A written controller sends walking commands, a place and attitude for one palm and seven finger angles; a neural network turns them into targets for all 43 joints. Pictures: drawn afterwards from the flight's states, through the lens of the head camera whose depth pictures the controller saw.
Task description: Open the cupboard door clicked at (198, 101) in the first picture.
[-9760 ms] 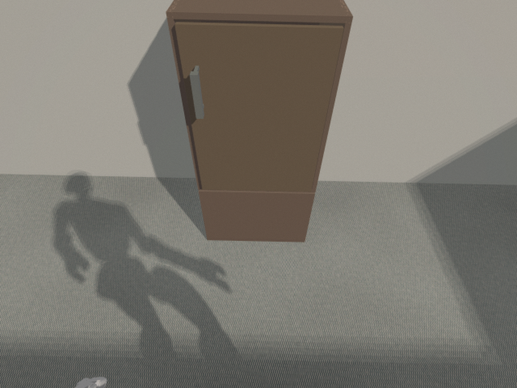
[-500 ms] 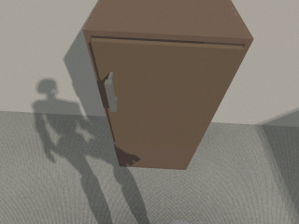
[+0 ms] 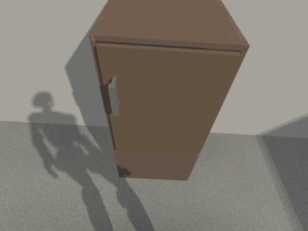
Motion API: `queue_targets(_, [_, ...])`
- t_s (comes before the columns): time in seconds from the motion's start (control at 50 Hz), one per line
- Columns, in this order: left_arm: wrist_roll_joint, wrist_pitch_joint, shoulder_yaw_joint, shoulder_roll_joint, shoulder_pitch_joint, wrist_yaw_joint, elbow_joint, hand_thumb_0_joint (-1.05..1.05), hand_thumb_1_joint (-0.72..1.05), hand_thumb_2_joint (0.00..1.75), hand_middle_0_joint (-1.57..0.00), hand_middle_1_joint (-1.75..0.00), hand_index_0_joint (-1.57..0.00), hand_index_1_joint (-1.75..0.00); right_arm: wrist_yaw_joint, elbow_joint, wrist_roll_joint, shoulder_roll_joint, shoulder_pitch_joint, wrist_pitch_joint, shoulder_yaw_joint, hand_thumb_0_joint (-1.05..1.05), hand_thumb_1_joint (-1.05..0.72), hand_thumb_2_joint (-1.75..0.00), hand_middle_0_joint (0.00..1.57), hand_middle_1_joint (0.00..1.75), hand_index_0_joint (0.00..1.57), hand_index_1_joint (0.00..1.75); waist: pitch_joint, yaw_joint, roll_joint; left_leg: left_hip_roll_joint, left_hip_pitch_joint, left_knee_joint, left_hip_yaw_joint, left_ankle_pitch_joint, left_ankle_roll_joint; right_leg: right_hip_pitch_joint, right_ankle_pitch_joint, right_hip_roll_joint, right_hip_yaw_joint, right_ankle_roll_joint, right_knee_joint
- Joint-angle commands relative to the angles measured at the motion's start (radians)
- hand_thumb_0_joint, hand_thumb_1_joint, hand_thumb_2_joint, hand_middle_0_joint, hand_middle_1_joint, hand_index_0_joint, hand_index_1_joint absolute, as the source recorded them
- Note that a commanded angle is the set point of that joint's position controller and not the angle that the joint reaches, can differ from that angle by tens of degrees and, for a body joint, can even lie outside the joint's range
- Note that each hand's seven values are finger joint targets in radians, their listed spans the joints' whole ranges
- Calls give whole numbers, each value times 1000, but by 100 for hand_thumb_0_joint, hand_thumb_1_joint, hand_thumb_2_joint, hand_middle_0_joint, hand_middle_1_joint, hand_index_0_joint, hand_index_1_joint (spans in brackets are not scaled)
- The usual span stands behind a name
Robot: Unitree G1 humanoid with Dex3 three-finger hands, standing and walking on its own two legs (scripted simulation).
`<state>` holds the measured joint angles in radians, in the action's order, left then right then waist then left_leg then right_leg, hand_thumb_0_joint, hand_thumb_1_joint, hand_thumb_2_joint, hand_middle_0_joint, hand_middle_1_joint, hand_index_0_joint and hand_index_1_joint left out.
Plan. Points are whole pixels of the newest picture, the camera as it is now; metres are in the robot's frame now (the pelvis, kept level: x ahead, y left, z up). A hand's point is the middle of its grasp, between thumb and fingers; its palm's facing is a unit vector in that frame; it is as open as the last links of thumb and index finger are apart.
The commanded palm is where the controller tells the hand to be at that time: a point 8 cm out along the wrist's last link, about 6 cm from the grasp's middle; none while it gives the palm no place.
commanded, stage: come to a stop and stand still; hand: left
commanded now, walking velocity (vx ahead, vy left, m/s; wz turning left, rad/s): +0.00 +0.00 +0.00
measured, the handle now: (115, 96) +0.52 +0.16 +0.03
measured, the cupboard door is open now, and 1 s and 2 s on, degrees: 0 0 0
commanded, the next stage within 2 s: look again from close up in 0.36 s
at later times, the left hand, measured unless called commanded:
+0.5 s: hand out of the picture -0.04 +0.20 -0.17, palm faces +0.04 -0.98 -0.20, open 7.4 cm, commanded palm none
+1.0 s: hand out of the picture +0.00 +0.16 -0.17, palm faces +0.03 -0.98 -0.18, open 7.3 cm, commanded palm none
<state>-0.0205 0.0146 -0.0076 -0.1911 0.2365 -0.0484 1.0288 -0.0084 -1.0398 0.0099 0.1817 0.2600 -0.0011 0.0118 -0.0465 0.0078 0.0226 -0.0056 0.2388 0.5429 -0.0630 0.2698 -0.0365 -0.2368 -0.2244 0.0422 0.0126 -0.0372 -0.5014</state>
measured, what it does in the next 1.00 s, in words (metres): stands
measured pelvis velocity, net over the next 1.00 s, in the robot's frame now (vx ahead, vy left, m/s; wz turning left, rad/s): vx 0.00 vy -0.01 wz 0.03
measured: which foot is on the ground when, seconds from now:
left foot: down 0.00-1.00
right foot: down 0.00-1.00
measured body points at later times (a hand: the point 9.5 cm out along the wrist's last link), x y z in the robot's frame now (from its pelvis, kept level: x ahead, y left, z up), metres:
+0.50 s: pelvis -0.01 +0.02 +0.00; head -0.01 +0.03 +0.45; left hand -0.04 +0.25 -0.16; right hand +0.03 -0.21 -0.15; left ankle +0.02 +0.09 -0.73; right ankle +0.03 -0.15 -0.73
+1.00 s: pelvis +0.00 -0.01 +0.01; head +0.00 -0.01 +0.46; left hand +0.00 +0.21 -0.15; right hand +0.01 -0.23 -0.15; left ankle +0.02 +0.09 -0.73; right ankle +0.03 -0.15 -0.73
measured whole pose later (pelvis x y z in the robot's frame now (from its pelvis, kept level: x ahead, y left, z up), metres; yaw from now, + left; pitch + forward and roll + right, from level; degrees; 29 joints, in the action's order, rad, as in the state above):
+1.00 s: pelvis +0.00 -0.01 +0.01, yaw +1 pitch -2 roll +0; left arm -0.02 0.01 -0.02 -0.15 0.29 -0.04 1.09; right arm -0.02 -1.11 0.01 0.15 0.29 0.01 -0.01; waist -0.03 0.00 0.01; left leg -0.02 0.19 0.43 -0.04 0.21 -0.03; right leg -0.21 -0.20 0.05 0.01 -0.03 -0.44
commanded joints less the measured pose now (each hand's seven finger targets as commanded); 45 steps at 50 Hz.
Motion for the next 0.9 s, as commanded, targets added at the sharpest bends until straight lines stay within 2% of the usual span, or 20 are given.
queue_targets(0.0, [2,-3,28,-116,39,-2,-52,0,90,90,-20,-30,-20,-30,-7,92,5,116,42,25,13,0,-90,-90,20,30,20,30,93,-5,-134,136,34,-146,167,-160,7,58,-32,51,-13,66,4])
queue_targets(0.02, [-2,-9,25,-111,42,1,-53,0,90,90,-20,-30,-20,-30,-7,104,5,122,26,25,13,0,-90,-90,20,30,20,30,49,-15,-140,142,74,-172,185,-134,-5,53,-58,34,3,59,-1])
queue_targets(0.04, [-2,-14,22,-100,42,3,-52,0,90,90,-20,-30,-20,-30,-8,114,5,127,19,22,13,0,-90,-90,20,30,20,30,-3,-15,-92,139,122,-200,196,-37,-9,50,-71,30,9,54,2])
queue_targets(0.06, [-3,-18,20,-89,45,7,-50,0,90,90,-20,-30,-20,-30,-8,120,6,130,16,18,16,0,-90,-90,20,30,20,30,-51,-15,-60,131,170,-241,210,112,-9,37,-90,28,5,55,8])
queue_targets(0.08, [-4,-20,18,-86,54,10,-51,0,90,90,-20,-30,-20,-30,-6,125,7,134,11,14,19,0,-90,-90,20,30,20,30,-86,-17,-52,124,201,-276,219,226,-8,22,-100,27,1,57,11])
queue_targets(0.1, [-6,-22,19,-84,63,11,-51,0,90,90,-20,-30,-20,-30,-5,125,8,140,13,12,23,0,-90,-90,20,30,20,30,-112,-15,-37,123,220,-301,232,282,-9,9,-106,23,4,56,6])
queue_targets(0.12, [-8,-23,19,-84,71,12,-52,0,90,90,-20,-30,-20,-30,-5,125,9,138,15,13,24,0,-90,-90,20,30,20,30,-114,-20,-67,123,215,-317,236,280,-12,5,-94,23,10,58,0])
queue_targets(0.16, [-8,-24,20,-80,96,13,-52,0,90,90,-20,-30,-20,-30,-4,123,8,145,18,12,25,0,-90,-90,20,30,20,30,-104,-22,-56,132,218,-339,249,318,-15,9,-89,19,11,54,-7])
queue_targets(0.22, [-7,-15,17,-80,120,14,-47,0,90,90,-20,-30,-20,-30,-5,116,8,137,25,17,24,0,-90,-90,20,30,20,30,-57,-23,-51,121,155,-326,238,261,-17,9,-65,27,-7,58,19])
queue_targets(0.34, [-4,-2,15,-79,135,15,-30,0,90,90,-20,-30,-20,-30,-6,90,4,132,40,24,20,0,-90,-90,20,30,20,30,-21,-12,-21,113,83,-304,216,175,-12,-3,-34,46,-40,60,66])
queue_targets(0.4, [-2,4,10,-76,143,15,-14,0,90,90,-20,-30,-20,-30,-6,73,1,127,44,27,17,0,-90,-90,20,30,20,30,-23,-6,-10,104,61,-289,198,131,-9,-11,-24,55,-56,59,90])
queue_targets(0.44, [-2,5,9,-74,149,14,-6,0,90,90,-20,-30,-20,-30,-7,61,0,121,45,30,15,0,-90,-90,20,30,20,30,-14,-5,-41,104,48,-286,190,106,-7,-4,-4,57,-55,56,93])
queue_targets(0.5, [-1,6,5,-67,159,14,10,0,90,90,-20,-30,-20,-30,-8,45,-2,113,45,31,12,0,-90,-90,20,30,20,30,-28,-8,-39,100,51,-282,180,96,-4,-1,2,60,-58,53,106])
queue_targets(0.66, [1,11,4,-58,151,10,33,0,90,90,-20,-30,-20,-30,-12,8,-5,86,51,36,6,0,-90,-90,20,30,20,30,-15,-7,-18,88,17,-234,144,-41,3,23,59,72,-61,49,122])
queue_targets(0.88, [5,11,8,-51,127,8,35,0,90,90,-20,-30,-20,-30,-14,-28,-3,63,58,32,0,0,-90,-90,20,30,20,30,-31,-12,-27,89,27,-233,133,-41,13,31,40,70,-67,54,138])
